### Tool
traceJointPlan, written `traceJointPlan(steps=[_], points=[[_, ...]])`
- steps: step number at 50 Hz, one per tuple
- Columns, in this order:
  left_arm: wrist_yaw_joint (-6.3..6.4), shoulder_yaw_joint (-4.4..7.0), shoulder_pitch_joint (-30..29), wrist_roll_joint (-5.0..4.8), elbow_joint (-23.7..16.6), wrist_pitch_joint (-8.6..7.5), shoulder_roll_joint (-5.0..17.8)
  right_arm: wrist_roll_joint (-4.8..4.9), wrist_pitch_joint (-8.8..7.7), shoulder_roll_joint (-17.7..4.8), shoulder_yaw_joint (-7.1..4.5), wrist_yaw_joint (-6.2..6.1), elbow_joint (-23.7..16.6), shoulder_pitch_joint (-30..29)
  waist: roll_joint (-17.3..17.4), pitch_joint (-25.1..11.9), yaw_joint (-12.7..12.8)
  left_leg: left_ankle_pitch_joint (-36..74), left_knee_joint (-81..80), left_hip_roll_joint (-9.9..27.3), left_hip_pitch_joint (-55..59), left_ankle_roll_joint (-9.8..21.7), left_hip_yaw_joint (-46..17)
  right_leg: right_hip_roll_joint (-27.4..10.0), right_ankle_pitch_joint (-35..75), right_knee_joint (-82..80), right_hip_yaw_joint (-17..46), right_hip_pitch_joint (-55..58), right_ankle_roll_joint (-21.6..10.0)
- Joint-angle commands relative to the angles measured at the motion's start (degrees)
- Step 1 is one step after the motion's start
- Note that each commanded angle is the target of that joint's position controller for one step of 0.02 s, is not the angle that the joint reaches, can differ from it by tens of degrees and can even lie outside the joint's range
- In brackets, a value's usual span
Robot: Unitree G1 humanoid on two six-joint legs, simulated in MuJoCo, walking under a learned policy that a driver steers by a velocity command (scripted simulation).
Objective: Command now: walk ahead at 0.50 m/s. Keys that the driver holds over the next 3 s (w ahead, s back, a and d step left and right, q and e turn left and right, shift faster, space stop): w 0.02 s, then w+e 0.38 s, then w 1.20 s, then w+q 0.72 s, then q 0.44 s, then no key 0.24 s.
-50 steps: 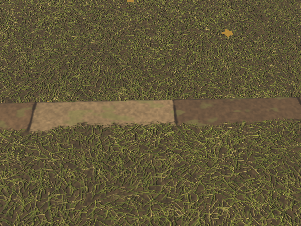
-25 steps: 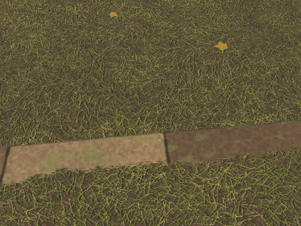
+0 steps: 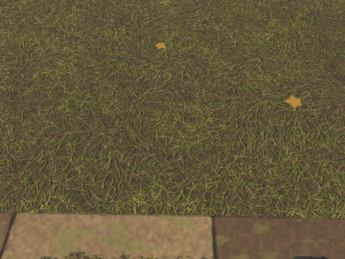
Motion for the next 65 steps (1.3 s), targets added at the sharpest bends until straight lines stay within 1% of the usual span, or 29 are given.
traceJointPlan(steps=[1, 2, 3, 4, 5, 6, 9, 15, 19, 24, 26, 28, 29, 30, 31, 32, 34, 36, 42, 50, 53, 55, 56, 57, 58, 59, 61, 63, 65], points=[[0.32, 0.34, -1.7, 1.27, -4.3, -0.07, 6.1, -0.83, -0.54, -15.3, -5.02, -0.98, 3.4, 23.7, 3.0, -16.0, -12.5, -0.5, 1.0, 10.2, 36.8, 6.7, -13.1, -7.2, 30.6, 35.1, -0.1, -18.3, -4.7], [-0.4, -1.73, 5.2, 0.64, -3.9, -1.4, -1.7, -0.9, -0.43, -17.2, -5.12, -0.52, 4.3, 25.3, 17.6, -22.2, -8.4, -12.2, -7.5, 21.2, 52.6, 15.0, -39.8, 3.2, -8.4, 52.2, 4.0, -39.8, -1.9], [-0.57, -0.25, 0.8, -0.98, -3.4, -2.58, 5.0, -0.54, -0.63, -11.5, -3.6, -0.55, 3.7, 23.6, 10.1, -18.7, -10.5, -17.9, -10.5, 19.5, 49.4, 12.3, -39.6, 0.3, -9.6, 58.6, 11.4, -45.7, -3.2], [-0.6, 0.53, -4.3, -2.17, -5.1, -3.17, 7.5, -0.55, -0.9, -9.2, -2.9, -0.83, 2.7, 18.7, 7.5, -11.0, -9.8, -15.3, -11.4, 18.2, 41.7, 9.4, -30.4, -2.4, -4.2, 58.9, 10.4, -48.6, -4.2], [-0.11, 0.64, -6.6, -2.04, -5.4, -3.06, 7.3, -0.87, -1.1, -7.8, -2.3, -0.85, 1.8, 14.0, 2.6, -7.2, -7.6, -10.4, -13.2, 16.3, 33.2, 7.9, -23.7, -5.5, 1.5, 56.3, 9.1, -45.8, -4.1], [0.29, 1.11, -7.5, -1.3, -5.4, -2.49, 6.7, -1.25, -1.34, -6.0, -1.86, -0.76, 1.7, 11.3, 2.1, -4.0, -6.1, -7.3, -15.3, 14.3, 26.8, 6.9, -18.5, -7.2, 4.9, 53.0, 8.9, -43.5, -3.9], [0.21, 1.25, -4.4, -1.33, -4.5, -0.16, 3.2, -2.03, -1.82, -4.8, -1.58, -0.95, 3.1, 11.1, 4.0, -1.8, -3.2, -2.4, -19.6, 12.0, 19.7, 6.1, -9.7, -9.0, 9.2, 49.3, 9.4, -38.5, -3.7], [-0.37, 1.73, -11.8, -0.46, -7.6, 0.5, 3.0, -2.37, -1.67, -7.3, -2.16, -2.83, 4.4, 13.7, 1.9, 1.8, -3.9, 6.1, -21.8, 11.3, 22.2, 5.0, 0.7, -7.8, 24.3, 36.3, 10.2, -46.6, -2.2], [-1.76, 0.81, -19.5, -0.05, -10.6, 0.35, 1.5, -1.79, -1.09, -8.2, -2.2, -3.63, 5.1, 16.3, 1.0, 4.2, -6.5, 7.7, -22.4, 11.2, 25.0, 3.8, 6.3, -7.1, 29.7, 25.8, 4.9, -45.7, -2.5], [-3.32, -0.07, -25.7, -0.11, -14.8, 0.28, 0.5, -0.57, 0.91, -9.3, -2.7, -3.41, 7.6, 21.8, 0.7, 6.2, -7.7, 18.2, -17.0, 14.7, 35.6, 4.5, 7.7, -5.0, 20.4, 18.8, 1.0, -47.5, -4.7], [-3.77, 0.55, -24.0, -0.11, -15.4, 0.17, 2.3, -0.14, 1.38, -10.9, -3.08, -3.48, 7.5, 20.3, 3.2, 3.7, -5.0, 35.2, -11.4, 15.3, 36.8, 3.9, 8.5, -2.0, 15.0, 17.7, -1.9, -40.5, -6.6], [-3.63, 2.91, -11.3, -0.25, -12.2, 0.15, 6.6, 0.05, 1.99, -11.7, -3.09, -3.56, 7.3, 17.9, 4.5, -3.7, 2.8, 45.5, 4.3, 13.2, 34.4, 1.7, 10.4, 2.3, 17.1, 13.3, -3.9, -22.2, -9.5], [-2.72, 4.79, -1.9, -0.15, -9.5, 0.35, 10.9, -0.18, 1.76, -10.9, -2.63, -3.6, 6.7, 17.7, 2.2, -9.1, 6.5, 34.5, 18.2, 10.8, 22.2, -0.2, 10.8, -0.9, 20.4, 13.6, 2.4, -4.3, -11.7], [-1.99, 5.98, 3.9, 0.23, -8.0, 0.38, 17.4, -1.32, 0.44, -3.1, -0.15, -2.44, 5.0, 23.8, -12.0, -17.0, 2.7, -10.0, 42.7, 0.5, -3.1, -4.0, 9.3, -17.7, 15.2, 11.5, 31.7, 18.3, -22.0], [-1.83, 4.45, 4.4, 0.42, -8.6, 0.12, 13.6, 0.4, -1.82, -4.8, -0.33, -1.65, 5.8, 21.9, -9.2, -23.8, 3.4, -32.0, 51.6, -3.6, -8.9, -3.5, -3.7, -23.6, 14.8, 1.7, 47.9, 20.6, -24.6], [-1.85, 3.42, 0.1, 0.7, -9.0, -0.33, 10.7, 2.72, -2.78, -8.5, -1.65, -1.36, 3.6, 14.6, -7.4, -15.8, 3.7, -28.7, 53.3, -0.2, -13.9, -2.3, -5.8, -20.9, 17.6, 0.8, 37.3, 14.7, -20.6], [-2.15, 1.96, -9.4, 0.53, -10.5, -1.05, 5.7, 1.36, -2.75, -7.7, -1.94, -2.24, 3.3, 10.8, -2.4, -5.6, -0.5, -19.6, 44.7, 5.0, -11.3, -1.8, -4.4, -15.8, 25.3, -1.0, 21.7, -3.1, -16.0], [-2.26, 1.18, -11.7, 1.27, -10.5, -1.57, 3.2, 0.55, -0.9, -6.4, -2.34, -2.53, 4.4, 14.2, -4.5, -3.8, -4.0, -15.3, 40.0, 7.1, -4.1, -2.1, -4.8, -13.0, 25.7, -4.8, 15.9, -12.1, -14.5], [-0.52, 1.75, -6.7, 0.98, -8.0, -2.13, 6.9, -0.79, 0.83, -5.1, -2.28, -3.0, 2.0, 7.3, -4.1, 0.8, -3.5, -1.4, 23.2, 7.2, -10.7, -5.1, -3.7, -11.7, 30.1, -9.3, 9.8, -13.4, -14.0], [0.07, 2.0, -0.7, 0.12, -4.1, -1.28, 7.9, 0.14, -0.16, -4.4, -0.96, -0.74, -1.6, -5.0, -5.1, 4.7, 0.2, 6.5, 3.5, 3.2, -10.1, -3.2, -1.9, -13.6, 24.8, -7.9, 7.1, -5.0, -11.7], [0.49, 2.49, -1.8, -0.05, -3.5, -0.53, 9.0, 0.21, -0.75, -6.5, -1.45, 0.09, -1.8, -2.9, -6.1, 3.2, -2.3, 0.4, 1.3, 1.8, -6.1, -0.7, -1.5, -15.8, 33.6, -3.4, 7.5, -0.4, -9.9], [0.54, 2.38, -4.4, -0.13, -4.0, 0.03, 9.2, -0.17, -0.84, -9.6, -3.18, -0.1, 1.4, 8.3, -6.3, -3.6, -8.5, -1.3, 0.3, -2.2, 10.1, 1.5, 1.9, -12.6, 50.6, 9.5, 4.6, -1.8, -7.9], [0.54, 1.55, -4.1, 0.38, -4.7, 0.23, 7.5, -0.68, -0.74, -12.7, -4.43, -0.49, 4.2, 18.6, -3.1, -11.1, -12.2, -0.7, 2.1, 2.2, 26.6, 4.0, -3.1, -9.3, 44.0, 24.2, 2.3, -10.2, -6.0], [-0.15, -0.38, 3.6, 0.8, -5.1, -0.72, 0.7, -1.37, -0.48, -18.3, -5.79, -0.68, 5.7, 25.8, 10.9, -19.7, -9.8, -10.0, -1.5, 16.9, 48.9, 13.6, -29.4, 0.3, 18.5, 48.0, 0.6, -33.5, -1.5], [-0.57, -0.46, 1.9, 0.27, -4.5, -2.17, 2.0, -0.73, -0.34, -14.2, -4.3, -0.46, 5.9, 26.1, 13.7, -23.1, -10.5, -17.3, -11.2, 19.7, 52.0, 15.1, -44.8, 3.1, -8.7, 57.2, 8.6, -42.3, -1.7], [-0.82, 0.76, -3.2, -1.39, -5.9, -3.09, 6.7, -0.19, -0.58, -11.2, -3.32, -0.53, 5.1, 21.0, 10.3, -14.8, -10.1, -20.9, -11.8, 18.1, 45.8, 11.8, -37.6, -0.6, -6.5, 61.2, 9.9, -48.2, -3.0], [-0.11, 1.08, -9.6, -1.08, -7.4, -3.26, 7.2, -1.13, -0.72, -7.6, -2.07, -0.51, 3.1, 12.1, 2.6, -4.8, -7.2, -13.5, -14.6, 14.2, 28.2, 8.9, -23.9, -6.4, 3.3, 55.6, 7.0, -46.1, -3.9], [0.31, 1.48, -7.3, -0.32, -6.7, -1.78, 5.6, -1.94, -1.03, -5.4, -1.24, -0.27, 3.2, 9.9, 4.5, -2.8, -3.8, -7.9, -17.7, 11.1, 19.3, 7.8, -17.5, -8.9, 7.4, 50.4, 7.4, -39.2, -3.9], [0.45, 1.33, -6.8, -0.1, -6.5, -0.83, 3.8, -1.56, -1.19, -6.7, -1.44, -0.64, 3.9, 11.4, 4.1, -1.6, -3.1, -4.4, -20.1, 10.5, 16.8, 8.7, -13.9, -9.6, 9.3, 46.5, 6.6, -38.8, -3.0]])
Next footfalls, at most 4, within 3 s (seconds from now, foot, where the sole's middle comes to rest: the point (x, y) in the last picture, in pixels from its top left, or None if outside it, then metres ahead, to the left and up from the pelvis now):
0.58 right None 0.46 -0.15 -0.76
1.12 left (191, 176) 0.83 0.00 -0.76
1.66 right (258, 137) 1.07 -0.32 -0.76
2.22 left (214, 88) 1.39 -0.11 -0.76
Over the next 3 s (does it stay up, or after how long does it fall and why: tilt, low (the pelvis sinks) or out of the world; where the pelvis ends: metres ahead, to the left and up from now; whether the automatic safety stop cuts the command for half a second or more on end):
stays up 1.49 -0.18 0.01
